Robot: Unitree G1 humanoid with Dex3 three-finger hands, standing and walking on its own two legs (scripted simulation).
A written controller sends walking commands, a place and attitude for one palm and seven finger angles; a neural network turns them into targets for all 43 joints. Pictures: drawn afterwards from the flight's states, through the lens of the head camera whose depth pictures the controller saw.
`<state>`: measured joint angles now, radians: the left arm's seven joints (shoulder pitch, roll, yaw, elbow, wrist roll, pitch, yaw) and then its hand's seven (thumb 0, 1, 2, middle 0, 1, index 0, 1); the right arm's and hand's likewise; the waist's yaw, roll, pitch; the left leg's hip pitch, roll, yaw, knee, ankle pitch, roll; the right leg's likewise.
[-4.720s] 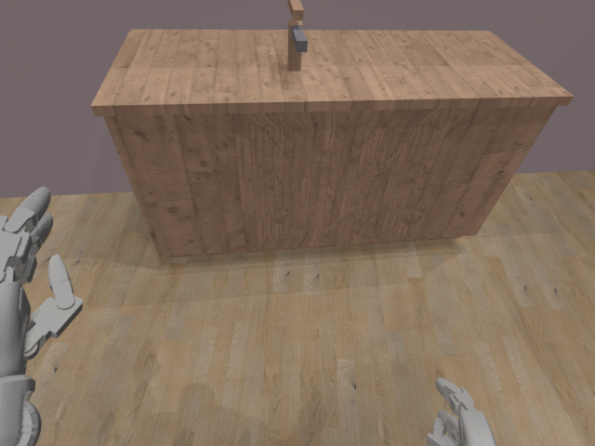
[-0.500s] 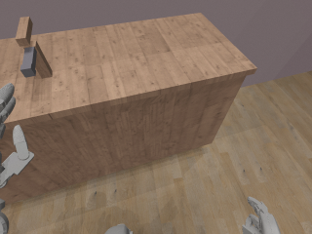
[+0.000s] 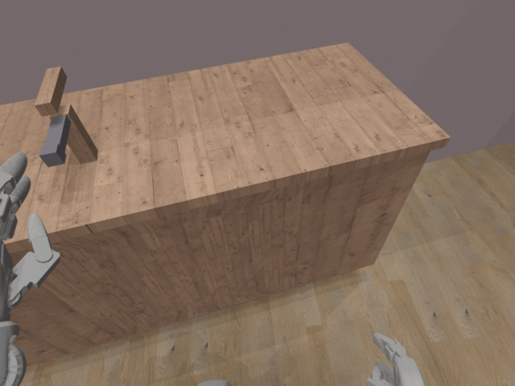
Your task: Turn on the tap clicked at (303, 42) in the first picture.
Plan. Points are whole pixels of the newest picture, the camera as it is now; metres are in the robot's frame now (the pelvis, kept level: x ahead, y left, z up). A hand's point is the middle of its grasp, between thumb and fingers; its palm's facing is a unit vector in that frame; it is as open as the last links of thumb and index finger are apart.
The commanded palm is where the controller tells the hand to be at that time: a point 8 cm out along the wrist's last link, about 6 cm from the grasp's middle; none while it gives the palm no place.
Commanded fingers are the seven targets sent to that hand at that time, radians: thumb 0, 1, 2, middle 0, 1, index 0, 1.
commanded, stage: come to a stop and stand still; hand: left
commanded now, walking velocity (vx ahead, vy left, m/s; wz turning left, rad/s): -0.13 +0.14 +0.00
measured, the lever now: (53, 155) +0.45 +0.40 +0.11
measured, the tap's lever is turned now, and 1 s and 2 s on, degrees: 0 0 0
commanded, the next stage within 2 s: look again from close up in 1.10 s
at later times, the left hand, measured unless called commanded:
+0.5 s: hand (13, 281) +0.19 +0.27 +0.18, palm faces +0.39 -0.85 -0.36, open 7.4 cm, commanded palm +0.13 +0.30 +0.18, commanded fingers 0.00 0.90 0.90 -0.20 -0.30 -0.20 -0.30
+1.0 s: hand out of the picture +0.13 +0.27 +0.17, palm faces +0.42 -0.83 -0.38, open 7.4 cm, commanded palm +0.08 +0.30 +0.18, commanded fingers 0.00 0.90 0.90 -0.20 -0.30 -0.20 -0.30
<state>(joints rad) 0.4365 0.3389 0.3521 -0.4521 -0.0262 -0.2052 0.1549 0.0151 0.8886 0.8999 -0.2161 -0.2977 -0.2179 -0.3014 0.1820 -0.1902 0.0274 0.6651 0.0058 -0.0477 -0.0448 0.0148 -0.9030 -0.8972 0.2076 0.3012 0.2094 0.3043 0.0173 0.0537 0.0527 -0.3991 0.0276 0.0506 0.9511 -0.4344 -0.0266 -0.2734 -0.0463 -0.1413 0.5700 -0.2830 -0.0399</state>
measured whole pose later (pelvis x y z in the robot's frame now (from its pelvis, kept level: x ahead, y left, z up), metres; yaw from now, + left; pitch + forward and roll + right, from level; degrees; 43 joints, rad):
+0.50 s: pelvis -0.04 +0.03 +0.01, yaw -1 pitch -1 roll -2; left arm 0.45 0.36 0.35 -0.54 -0.04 -0.17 0.16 0.02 0.89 0.90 -0.21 -0.30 -0.21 -0.30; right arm 0.18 -0.13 0.05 0.58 0.00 -0.09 -0.02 0.01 -0.90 -0.90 0.21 0.30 0.21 0.30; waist 0.02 0.00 0.05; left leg -0.29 0.06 0.08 0.46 -0.15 0.02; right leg -0.24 0.01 -0.07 0.61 -0.41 0.03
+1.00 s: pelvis -0.08 +0.02 +0.00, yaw +0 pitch -2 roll +1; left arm 0.47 0.37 0.34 -0.49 -0.03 -0.18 0.17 0.02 0.89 0.90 -0.21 -0.30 -0.21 -0.30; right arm 0.25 -0.23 -0.02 0.63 0.00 -0.06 -0.08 0.02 -0.91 -0.90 0.20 0.30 0.20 0.30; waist 0.01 -0.04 0.03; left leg -0.21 0.03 0.11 0.51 -0.27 0.01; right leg -0.29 -0.03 -0.07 0.61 -0.35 -0.01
